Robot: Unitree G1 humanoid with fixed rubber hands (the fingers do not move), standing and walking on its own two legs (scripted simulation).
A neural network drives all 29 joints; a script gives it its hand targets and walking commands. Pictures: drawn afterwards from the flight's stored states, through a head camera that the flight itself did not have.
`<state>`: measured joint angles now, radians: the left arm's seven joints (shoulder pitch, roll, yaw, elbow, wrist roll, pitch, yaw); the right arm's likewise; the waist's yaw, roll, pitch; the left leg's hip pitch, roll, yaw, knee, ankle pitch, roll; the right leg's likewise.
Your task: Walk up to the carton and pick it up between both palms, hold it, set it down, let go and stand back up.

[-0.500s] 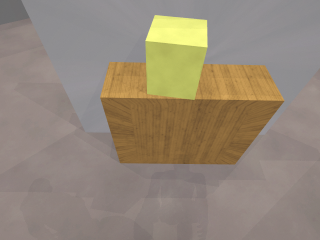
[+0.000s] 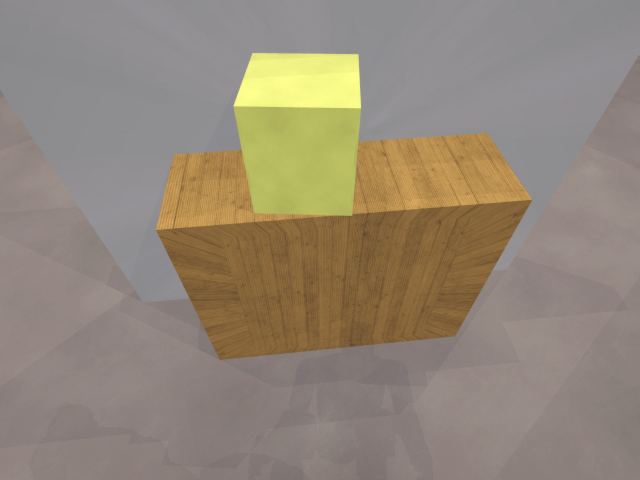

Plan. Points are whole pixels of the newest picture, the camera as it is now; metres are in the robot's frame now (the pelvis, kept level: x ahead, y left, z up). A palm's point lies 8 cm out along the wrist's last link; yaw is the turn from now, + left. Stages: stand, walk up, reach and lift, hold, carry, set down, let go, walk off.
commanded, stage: walk up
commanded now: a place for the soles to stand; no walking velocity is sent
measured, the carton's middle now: (303, 137) +0.73 +0.03 +0.02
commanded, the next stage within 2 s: none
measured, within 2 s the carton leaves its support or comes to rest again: neither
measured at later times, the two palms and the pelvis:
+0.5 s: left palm (96, 475) +0.15 +0.31 -0.13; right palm (446, 386) +0.26 -0.19 -0.12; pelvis +0.18 +0.06 -0.01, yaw -4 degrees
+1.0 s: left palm (153, 287) +0.44 +0.30 -0.10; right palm (432, 351) +0.32 -0.18 -0.12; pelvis +0.31 +0.07 +0.00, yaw -6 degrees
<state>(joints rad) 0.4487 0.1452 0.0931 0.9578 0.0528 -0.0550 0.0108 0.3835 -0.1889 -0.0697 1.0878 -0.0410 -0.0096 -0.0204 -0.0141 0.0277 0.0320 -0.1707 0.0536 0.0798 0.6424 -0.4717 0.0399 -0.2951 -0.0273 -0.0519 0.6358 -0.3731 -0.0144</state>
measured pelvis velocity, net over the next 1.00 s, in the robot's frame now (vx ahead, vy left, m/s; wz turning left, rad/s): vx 0.31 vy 0.07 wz -0.11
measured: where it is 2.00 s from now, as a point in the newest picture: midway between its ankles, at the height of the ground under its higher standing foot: (287, 442)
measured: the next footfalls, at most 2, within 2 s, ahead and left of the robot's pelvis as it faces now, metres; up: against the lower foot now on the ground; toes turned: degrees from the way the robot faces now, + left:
left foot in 0.40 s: +0.35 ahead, +0.19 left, +0.00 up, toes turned -3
right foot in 0.74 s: +0.38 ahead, -0.07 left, +0.00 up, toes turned -9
